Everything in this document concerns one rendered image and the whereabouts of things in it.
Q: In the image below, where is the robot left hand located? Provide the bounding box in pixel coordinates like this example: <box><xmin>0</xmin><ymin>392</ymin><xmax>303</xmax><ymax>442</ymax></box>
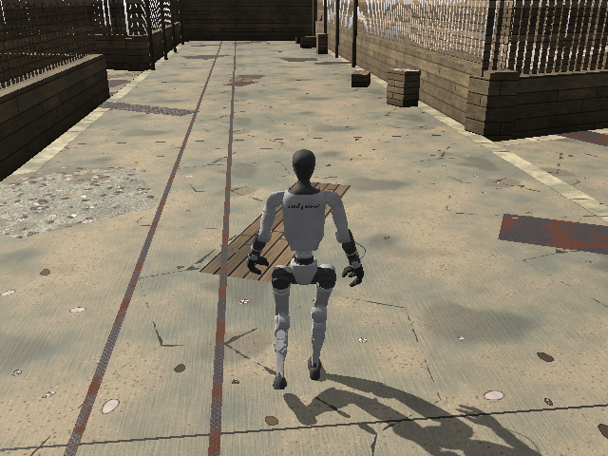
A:
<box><xmin>247</xmin><ymin>256</ymin><xmax>269</xmax><ymax>275</ymax></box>

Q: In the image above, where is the right robot upper arm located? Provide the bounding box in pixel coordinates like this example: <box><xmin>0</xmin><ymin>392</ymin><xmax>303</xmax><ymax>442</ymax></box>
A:
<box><xmin>324</xmin><ymin>191</ymin><xmax>351</xmax><ymax>243</ymax></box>

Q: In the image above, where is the robot head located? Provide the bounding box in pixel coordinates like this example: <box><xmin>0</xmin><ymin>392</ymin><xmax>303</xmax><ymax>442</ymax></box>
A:
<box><xmin>288</xmin><ymin>149</ymin><xmax>320</xmax><ymax>195</ymax></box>

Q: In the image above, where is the humanoid robot torso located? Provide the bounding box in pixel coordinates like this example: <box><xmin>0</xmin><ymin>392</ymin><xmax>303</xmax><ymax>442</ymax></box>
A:
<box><xmin>282</xmin><ymin>186</ymin><xmax>326</xmax><ymax>285</ymax></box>

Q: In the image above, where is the robot right hand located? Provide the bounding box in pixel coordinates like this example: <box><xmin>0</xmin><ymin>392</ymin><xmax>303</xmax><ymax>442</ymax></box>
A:
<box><xmin>342</xmin><ymin>264</ymin><xmax>364</xmax><ymax>287</ymax></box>

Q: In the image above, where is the left robot forearm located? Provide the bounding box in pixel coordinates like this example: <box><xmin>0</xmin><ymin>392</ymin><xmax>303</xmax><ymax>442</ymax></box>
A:
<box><xmin>248</xmin><ymin>228</ymin><xmax>266</xmax><ymax>260</ymax></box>

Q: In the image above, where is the right robot forearm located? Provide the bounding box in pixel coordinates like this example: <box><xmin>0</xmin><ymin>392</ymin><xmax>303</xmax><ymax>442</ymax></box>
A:
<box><xmin>342</xmin><ymin>229</ymin><xmax>361</xmax><ymax>269</ymax></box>

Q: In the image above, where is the left robot upper arm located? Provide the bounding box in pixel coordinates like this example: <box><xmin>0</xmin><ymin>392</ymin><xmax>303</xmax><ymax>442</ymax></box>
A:
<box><xmin>257</xmin><ymin>191</ymin><xmax>284</xmax><ymax>243</ymax></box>

